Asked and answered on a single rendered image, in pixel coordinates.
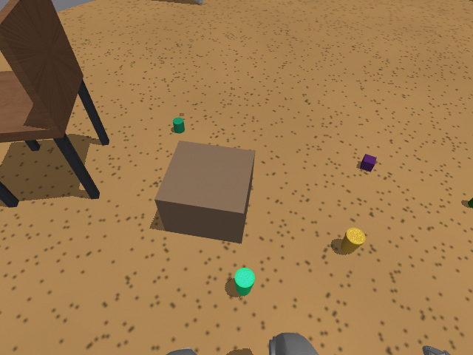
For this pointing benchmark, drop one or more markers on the chair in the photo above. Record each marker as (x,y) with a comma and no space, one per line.
(37,97)

